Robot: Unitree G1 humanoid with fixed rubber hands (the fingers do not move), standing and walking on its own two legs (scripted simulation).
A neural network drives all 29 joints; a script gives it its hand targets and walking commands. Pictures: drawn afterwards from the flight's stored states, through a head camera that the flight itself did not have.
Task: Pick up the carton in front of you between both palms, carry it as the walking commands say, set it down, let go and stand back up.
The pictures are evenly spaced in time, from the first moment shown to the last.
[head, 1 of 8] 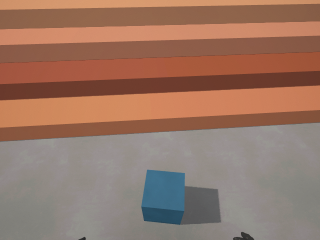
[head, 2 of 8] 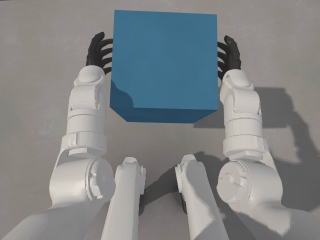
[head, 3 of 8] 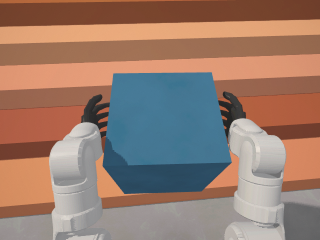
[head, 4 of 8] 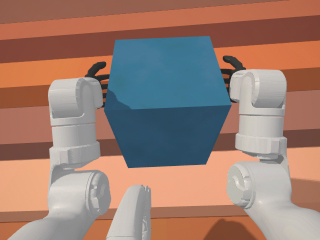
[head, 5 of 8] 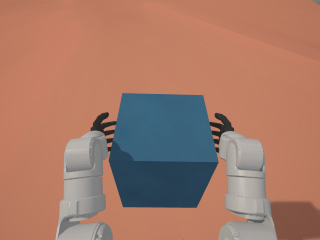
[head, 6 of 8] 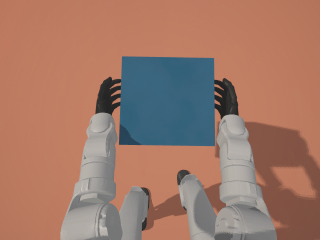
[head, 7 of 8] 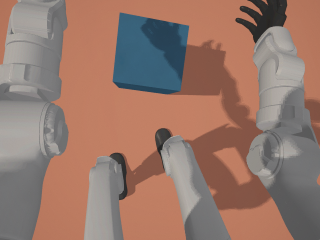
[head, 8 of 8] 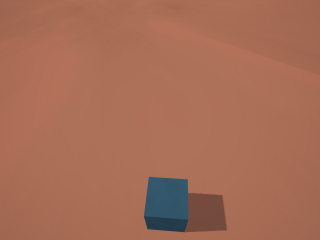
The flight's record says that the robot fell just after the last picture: no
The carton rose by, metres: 2.33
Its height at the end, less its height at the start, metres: +1.56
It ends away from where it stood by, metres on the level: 5.02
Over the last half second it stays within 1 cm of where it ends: yes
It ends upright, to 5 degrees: yes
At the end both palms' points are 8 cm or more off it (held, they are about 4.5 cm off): yes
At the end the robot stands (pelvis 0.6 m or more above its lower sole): yes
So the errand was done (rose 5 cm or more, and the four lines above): yes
